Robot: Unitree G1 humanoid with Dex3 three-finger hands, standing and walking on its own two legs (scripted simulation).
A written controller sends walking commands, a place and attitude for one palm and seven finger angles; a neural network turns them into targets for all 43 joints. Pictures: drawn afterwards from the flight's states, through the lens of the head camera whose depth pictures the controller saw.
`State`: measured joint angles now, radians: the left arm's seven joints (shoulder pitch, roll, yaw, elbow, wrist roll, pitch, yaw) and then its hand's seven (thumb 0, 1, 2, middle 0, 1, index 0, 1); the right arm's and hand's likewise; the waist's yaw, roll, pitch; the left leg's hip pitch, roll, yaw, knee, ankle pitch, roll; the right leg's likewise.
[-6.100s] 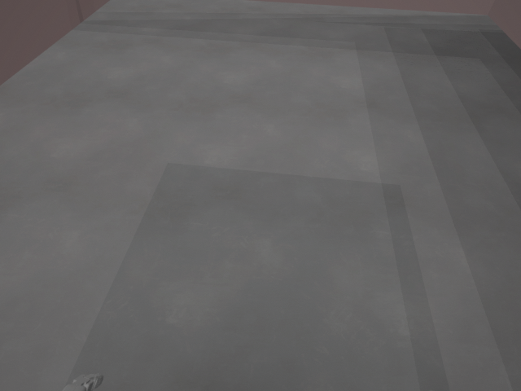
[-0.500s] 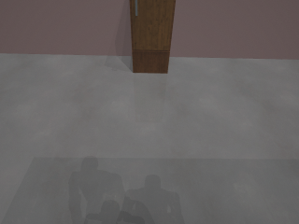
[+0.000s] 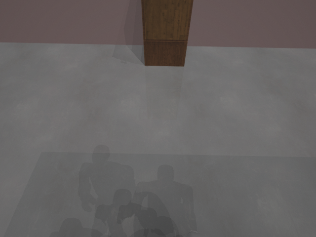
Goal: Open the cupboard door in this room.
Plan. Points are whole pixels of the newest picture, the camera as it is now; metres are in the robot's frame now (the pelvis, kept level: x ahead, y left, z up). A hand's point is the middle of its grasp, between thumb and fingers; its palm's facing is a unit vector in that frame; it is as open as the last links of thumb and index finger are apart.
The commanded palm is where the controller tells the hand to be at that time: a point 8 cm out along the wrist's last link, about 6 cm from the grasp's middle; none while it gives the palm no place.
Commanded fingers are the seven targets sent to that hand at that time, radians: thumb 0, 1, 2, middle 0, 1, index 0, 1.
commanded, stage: stand and wait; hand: left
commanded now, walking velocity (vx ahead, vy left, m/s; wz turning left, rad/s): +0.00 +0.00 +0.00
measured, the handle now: out of the picture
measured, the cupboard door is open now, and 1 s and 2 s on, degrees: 0 0 0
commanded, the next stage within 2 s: turn or walk to find it in 0.02 s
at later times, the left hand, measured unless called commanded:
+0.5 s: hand out of the picture +0.06 +0.23 -0.19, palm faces +0.22 -0.95 -0.22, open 7.4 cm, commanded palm none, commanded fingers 0.00 0.90 0.90 -0.20 -0.30 -0.20 -0.30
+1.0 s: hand out of the picture +0.06 +0.16 -0.15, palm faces +0.37 -0.89 -0.27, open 7.4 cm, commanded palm none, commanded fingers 0.00 0.90 0.90 -0.20 -0.30 -0.20 -0.30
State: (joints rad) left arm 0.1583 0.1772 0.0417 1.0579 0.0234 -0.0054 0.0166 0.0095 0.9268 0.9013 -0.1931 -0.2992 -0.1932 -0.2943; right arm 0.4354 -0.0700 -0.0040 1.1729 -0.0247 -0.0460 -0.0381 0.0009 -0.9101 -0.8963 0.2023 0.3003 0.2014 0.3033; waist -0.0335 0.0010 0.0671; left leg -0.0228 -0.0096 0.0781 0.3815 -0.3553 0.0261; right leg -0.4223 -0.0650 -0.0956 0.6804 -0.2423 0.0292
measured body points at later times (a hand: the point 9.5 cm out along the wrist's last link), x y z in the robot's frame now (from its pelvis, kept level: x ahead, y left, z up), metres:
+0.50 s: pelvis +0.05 +0.02 -0.01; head +0.07 +0.05 +0.44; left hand +0.05 +0.28 -0.17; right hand +0.18 -0.22 -0.13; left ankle +0.04 +0.11 -0.74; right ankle +0.05 -0.12 -0.69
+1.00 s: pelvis +0.06 -0.04 +0.00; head +0.10 -0.07 +0.45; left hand +0.04 +0.20 -0.12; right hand +0.20 -0.27 -0.16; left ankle -0.01 +0.09 -0.66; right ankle +0.09 -0.13 -0.74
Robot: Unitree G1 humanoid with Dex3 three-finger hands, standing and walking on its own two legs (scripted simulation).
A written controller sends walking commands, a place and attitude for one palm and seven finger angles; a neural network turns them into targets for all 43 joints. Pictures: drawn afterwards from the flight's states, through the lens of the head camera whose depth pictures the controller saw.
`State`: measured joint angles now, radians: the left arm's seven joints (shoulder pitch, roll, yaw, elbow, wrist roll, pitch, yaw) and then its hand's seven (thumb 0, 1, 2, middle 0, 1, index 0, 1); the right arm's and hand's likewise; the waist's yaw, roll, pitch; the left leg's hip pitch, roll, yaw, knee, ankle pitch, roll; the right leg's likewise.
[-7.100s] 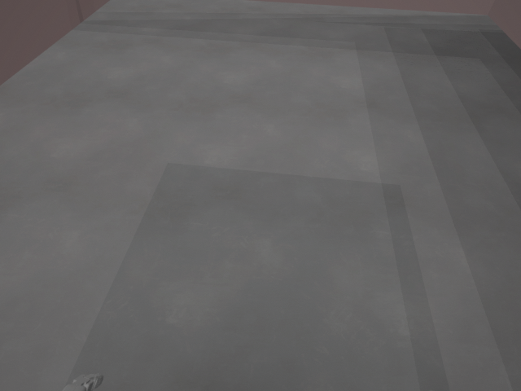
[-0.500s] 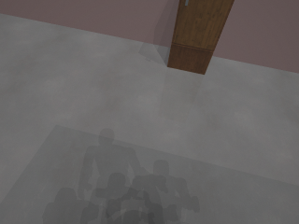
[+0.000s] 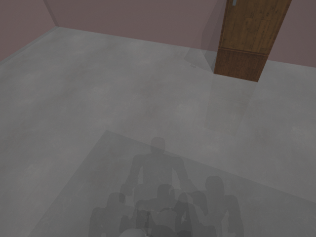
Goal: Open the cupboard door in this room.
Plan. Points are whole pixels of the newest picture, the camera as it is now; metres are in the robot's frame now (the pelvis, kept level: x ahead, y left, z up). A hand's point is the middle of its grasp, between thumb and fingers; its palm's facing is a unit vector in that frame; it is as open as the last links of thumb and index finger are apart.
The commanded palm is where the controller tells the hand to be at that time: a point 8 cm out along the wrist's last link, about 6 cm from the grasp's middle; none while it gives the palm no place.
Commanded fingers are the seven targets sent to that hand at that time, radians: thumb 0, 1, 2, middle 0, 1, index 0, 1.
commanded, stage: stand and wait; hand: left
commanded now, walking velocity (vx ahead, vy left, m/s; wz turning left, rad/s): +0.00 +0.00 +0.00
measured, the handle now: out of the picture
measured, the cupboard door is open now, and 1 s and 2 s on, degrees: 0 0 0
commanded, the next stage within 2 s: turn or walk to find it in 0.12 s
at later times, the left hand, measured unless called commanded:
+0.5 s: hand out of the picture -0.04 +0.22 -0.17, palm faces +0.14 -0.96 -0.23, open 7.4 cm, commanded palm none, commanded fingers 0.00 0.90 0.90 -0.20 -0.30 -0.20 -0.30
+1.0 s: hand out of the picture -0.02 +0.19 -0.17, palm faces +0.06 -0.98 -0.20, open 7.4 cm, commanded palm none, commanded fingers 0.00 0.90 0.90 -0.20 -0.30 -0.20 -0.30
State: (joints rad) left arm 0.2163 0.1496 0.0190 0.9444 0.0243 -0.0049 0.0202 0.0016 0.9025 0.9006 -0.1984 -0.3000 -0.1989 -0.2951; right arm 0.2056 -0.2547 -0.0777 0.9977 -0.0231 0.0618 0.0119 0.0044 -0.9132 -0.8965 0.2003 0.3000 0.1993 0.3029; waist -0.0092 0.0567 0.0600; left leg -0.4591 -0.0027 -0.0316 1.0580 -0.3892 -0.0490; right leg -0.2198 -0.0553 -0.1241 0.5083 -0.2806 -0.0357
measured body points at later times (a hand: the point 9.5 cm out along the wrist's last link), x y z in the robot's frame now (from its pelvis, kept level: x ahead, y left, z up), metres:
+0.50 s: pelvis -0.03 +0.02 +0.00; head -0.02 +0.03 +0.45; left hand -0.04 +0.27 -0.16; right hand +0.06 -0.20 -0.15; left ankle -0.04 +0.13 -0.74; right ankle -0.04 -0.11 -0.71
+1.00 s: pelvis -0.04 +0.01 +0.00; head -0.03 +0.01 +0.45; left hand -0.02 +0.24 -0.16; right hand -0.08 -0.22 -0.16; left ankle -0.04 +0.13 -0.74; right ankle -0.03 -0.11 -0.74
